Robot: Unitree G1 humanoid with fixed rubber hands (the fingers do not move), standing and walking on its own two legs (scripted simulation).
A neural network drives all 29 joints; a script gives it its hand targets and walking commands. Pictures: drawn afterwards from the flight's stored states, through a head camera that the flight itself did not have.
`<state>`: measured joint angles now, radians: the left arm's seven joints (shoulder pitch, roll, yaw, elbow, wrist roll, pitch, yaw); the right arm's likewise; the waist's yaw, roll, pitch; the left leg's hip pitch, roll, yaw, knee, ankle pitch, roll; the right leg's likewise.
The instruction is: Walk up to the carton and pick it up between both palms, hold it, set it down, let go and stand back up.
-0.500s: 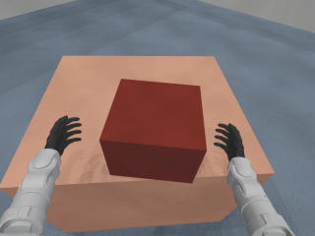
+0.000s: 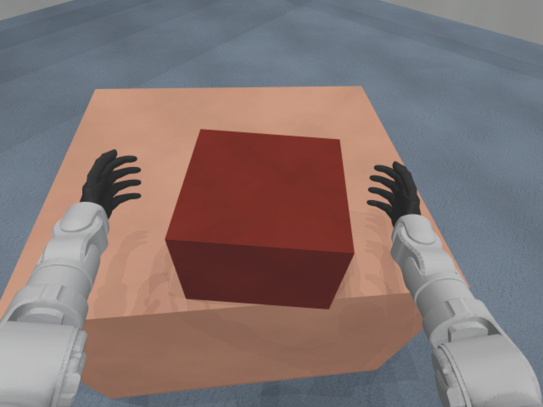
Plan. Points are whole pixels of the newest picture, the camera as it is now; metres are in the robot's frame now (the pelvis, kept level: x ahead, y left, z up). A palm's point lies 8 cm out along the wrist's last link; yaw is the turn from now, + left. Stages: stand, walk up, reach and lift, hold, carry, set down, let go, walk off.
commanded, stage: reach and lift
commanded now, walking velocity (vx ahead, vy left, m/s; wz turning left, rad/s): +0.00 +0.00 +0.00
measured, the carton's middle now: (263, 218) +0.47 -0.01 -0.02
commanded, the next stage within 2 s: none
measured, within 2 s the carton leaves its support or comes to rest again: neither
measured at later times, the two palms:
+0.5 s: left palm (109, 192) +0.44 +0.24 +0.08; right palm (402, 196) +0.42 -0.23 +0.09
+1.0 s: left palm (137, 228) +0.43 +0.22 -0.01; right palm (384, 234) +0.41 -0.23 +0.00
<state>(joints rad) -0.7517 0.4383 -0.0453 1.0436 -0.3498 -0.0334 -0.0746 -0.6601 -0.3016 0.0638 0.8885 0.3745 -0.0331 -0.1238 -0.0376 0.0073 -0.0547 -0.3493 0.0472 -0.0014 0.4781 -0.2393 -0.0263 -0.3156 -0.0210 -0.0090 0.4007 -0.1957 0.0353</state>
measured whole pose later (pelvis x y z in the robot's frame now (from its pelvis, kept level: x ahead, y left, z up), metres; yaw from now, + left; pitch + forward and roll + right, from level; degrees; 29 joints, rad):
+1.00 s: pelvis -0.04 +0.00 -0.05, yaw +0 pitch +28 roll -2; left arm -1.08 0.39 -0.25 1.57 -0.49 -0.40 -0.04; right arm -0.97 -0.29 0.13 1.29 0.44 -0.28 -0.06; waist -0.07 0.01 -0.24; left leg -1.03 0.05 -0.02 0.84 -0.30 -0.03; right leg -1.00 -0.02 -0.01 0.79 -0.27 0.03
